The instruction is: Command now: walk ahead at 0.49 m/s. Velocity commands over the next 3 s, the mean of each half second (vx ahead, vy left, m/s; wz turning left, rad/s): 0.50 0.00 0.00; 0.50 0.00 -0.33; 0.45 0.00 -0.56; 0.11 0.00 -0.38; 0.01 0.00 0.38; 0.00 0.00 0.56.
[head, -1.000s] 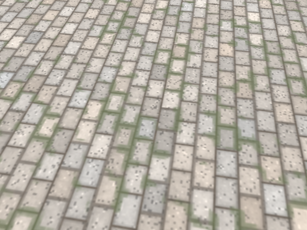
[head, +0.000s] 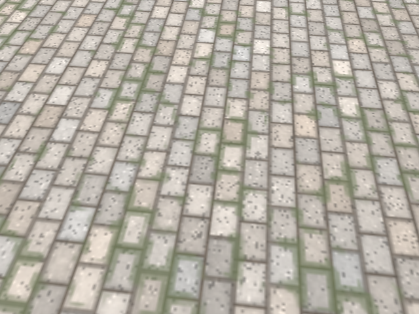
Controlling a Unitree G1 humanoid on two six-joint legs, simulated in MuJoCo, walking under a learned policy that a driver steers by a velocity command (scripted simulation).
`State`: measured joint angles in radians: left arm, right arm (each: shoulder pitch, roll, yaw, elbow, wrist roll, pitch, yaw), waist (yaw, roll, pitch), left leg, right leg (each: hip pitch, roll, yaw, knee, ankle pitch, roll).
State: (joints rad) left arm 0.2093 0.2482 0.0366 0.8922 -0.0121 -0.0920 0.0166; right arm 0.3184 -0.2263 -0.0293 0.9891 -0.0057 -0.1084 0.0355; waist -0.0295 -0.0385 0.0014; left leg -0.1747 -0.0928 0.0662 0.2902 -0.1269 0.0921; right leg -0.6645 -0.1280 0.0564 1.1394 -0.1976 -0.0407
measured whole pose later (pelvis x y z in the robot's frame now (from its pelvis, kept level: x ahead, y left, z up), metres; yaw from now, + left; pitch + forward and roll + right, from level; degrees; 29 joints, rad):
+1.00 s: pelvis +0.54 -0.03 +0.00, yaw -11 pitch +2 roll +1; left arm 0.30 0.28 0.08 0.88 -0.03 -0.06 0.02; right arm 0.18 -0.24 -0.06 0.89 -0.01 -0.12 0.01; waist 0.00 -0.05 0.01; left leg -0.29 0.00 0.09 0.42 -0.16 0.03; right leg -0.51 -0.05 0.05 1.18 -0.34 -0.04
